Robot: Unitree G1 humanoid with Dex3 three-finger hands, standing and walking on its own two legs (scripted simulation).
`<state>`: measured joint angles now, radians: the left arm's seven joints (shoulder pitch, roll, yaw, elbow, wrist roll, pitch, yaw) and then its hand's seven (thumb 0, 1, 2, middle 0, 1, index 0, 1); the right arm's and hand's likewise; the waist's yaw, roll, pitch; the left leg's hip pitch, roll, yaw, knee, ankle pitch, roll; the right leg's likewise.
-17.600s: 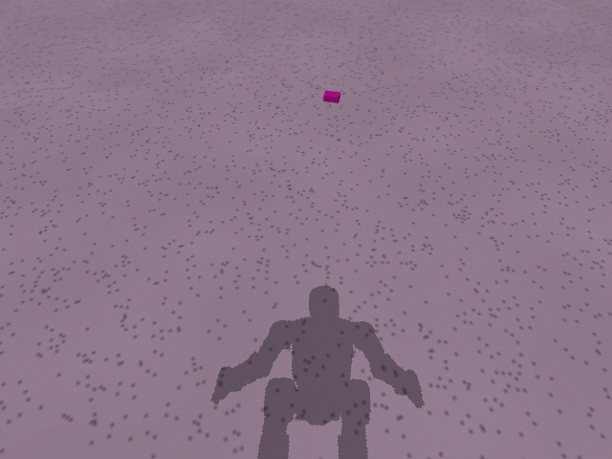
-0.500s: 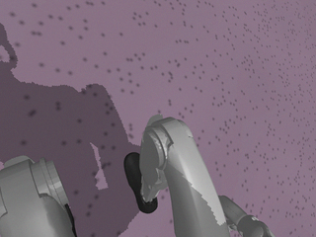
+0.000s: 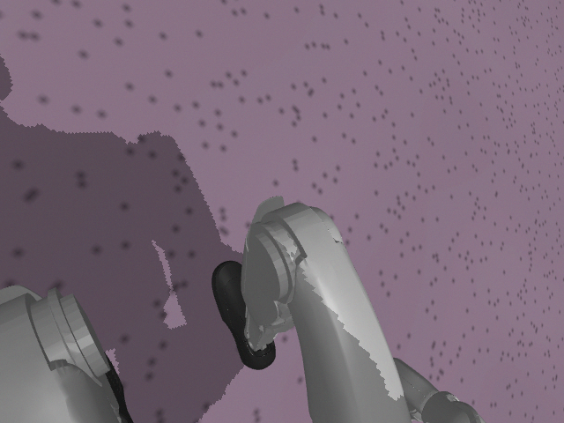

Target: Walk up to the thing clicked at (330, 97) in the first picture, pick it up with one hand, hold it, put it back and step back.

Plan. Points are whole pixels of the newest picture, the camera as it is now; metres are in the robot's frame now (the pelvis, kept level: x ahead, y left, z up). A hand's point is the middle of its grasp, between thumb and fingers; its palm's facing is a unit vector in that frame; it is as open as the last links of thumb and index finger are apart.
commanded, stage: close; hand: left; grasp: from above
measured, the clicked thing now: out of the picture +0.45 +0.35 -0.28
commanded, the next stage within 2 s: settle in 1.54 s
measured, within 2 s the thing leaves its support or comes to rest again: leaves its support in 1.86 s
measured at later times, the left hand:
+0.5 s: hand out of the picture +0.44 +0.33 -0.25, palm faces -0.47 -0.14 -0.87, open 11.9 cm
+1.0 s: hand out of the picture +0.44 +0.33 -0.25, palm faces -0.46 -0.14 -0.88, open 9.8 cm
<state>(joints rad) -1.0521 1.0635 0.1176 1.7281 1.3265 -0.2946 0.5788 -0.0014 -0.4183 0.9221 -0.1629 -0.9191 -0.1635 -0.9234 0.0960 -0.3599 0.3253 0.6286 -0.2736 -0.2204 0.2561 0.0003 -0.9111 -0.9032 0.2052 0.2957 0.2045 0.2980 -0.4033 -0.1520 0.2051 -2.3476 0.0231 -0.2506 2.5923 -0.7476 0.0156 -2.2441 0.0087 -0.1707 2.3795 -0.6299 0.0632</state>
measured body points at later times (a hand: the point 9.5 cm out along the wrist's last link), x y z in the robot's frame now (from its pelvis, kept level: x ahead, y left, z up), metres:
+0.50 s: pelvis +0.00 +0.00 +0.00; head +0.27 +0.14 +0.33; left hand +0.46 +0.34 -0.20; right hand +0.06 -0.25 -0.04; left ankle +0.06 +0.12 -0.26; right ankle +0.12 -0.12 -0.26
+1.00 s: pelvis +0.00 +0.00 +0.00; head +0.27 +0.14 +0.33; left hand +0.46 +0.33 -0.20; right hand +0.06 -0.25 -0.05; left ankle +0.06 +0.12 -0.26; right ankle +0.12 -0.12 -0.26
